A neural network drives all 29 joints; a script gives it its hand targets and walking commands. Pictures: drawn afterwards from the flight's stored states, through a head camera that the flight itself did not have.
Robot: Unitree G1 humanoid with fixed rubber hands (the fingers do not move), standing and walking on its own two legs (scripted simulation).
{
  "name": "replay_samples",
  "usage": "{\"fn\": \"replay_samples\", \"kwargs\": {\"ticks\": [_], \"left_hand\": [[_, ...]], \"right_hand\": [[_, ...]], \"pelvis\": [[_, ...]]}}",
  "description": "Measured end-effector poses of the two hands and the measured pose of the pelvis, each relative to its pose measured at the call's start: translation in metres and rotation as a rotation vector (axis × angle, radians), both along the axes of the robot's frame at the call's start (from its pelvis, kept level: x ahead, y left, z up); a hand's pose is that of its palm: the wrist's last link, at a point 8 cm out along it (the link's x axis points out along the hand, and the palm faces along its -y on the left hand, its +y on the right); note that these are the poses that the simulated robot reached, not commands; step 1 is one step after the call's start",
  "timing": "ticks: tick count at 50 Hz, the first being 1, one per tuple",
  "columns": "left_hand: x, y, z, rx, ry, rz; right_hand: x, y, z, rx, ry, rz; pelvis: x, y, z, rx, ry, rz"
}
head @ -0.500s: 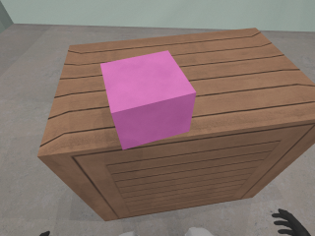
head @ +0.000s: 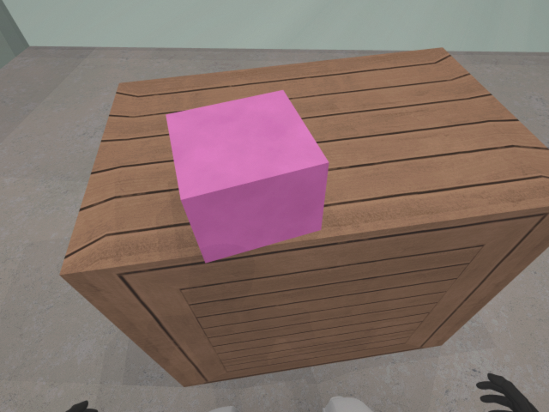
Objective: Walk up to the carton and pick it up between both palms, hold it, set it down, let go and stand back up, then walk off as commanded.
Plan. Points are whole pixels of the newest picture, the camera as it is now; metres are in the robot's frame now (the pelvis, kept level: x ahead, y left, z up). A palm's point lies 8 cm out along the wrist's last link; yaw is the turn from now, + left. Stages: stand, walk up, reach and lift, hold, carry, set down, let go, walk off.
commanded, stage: reach and lift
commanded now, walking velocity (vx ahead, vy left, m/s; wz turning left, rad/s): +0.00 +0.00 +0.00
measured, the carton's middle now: (245, 173) +0.44 +0.05 +0.11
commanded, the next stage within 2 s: none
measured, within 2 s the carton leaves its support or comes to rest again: neither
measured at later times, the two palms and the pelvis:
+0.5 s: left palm (88, 370) +0.20 +0.28 -0.01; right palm (528, 396) +0.14 -0.31 -0.03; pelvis +0.00 +0.01 +0.02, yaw +1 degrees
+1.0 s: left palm (62, 373) +0.17 +0.26 +0.06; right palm (520, 375) +0.15 -0.26 +0.05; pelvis -0.03 +0.02 +0.03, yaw +1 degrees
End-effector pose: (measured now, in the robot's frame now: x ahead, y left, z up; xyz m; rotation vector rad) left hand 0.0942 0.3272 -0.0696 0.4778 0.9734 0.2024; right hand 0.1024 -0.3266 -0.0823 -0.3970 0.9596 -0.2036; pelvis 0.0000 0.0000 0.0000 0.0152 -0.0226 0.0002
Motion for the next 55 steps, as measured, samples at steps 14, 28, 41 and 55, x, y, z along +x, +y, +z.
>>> {"fn": "replay_samples", "kwargs": {"ticks": [14,28,41,55], "left_hand": [[0.075,-0.021,0.016,-0.047,0.004,0.047],[0.101,-0.053,0.07,-0.118,-0.218,0.032],[0.076,-0.063,0.098,-0.146,-0.332,0.047],[0.078,-0.067,0.145,-0.175,-0.519,0.041]], "right_hand": [[0.032,0.009,0.004,0.026,-0.122,0.079],[0.042,0.017,0.065,0.04,-0.28,0.154],[0.034,0.031,0.099,0.096,-0.366,0.164],[0.058,0.078,0.142,0.203,-0.512,0.237]], "pelvis": [[-0.008,0.009,-0.001,-0.005,-0.029,0.014],[-0.003,0.008,0.024,-0.013,-0.127,0.011],[-0.018,0.006,0.03,-0.002,-0.156,0.016],[-0.03,0.025,0.034,-0.04,-0.183,0.023]]}}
